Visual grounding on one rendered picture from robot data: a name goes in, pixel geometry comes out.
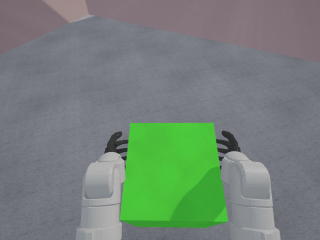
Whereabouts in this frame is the robot left forearm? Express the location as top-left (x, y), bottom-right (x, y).
top-left (75, 152), bottom-right (126, 240)

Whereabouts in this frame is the right robot hand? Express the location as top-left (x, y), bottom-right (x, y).
top-left (216, 130), bottom-right (241, 169)

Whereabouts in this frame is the robot right forearm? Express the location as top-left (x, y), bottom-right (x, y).
top-left (220, 151), bottom-right (281, 240)

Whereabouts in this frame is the carton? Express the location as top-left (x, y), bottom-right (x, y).
top-left (120, 123), bottom-right (228, 228)

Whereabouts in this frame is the left robot hand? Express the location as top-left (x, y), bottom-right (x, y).
top-left (104, 131), bottom-right (129, 169)

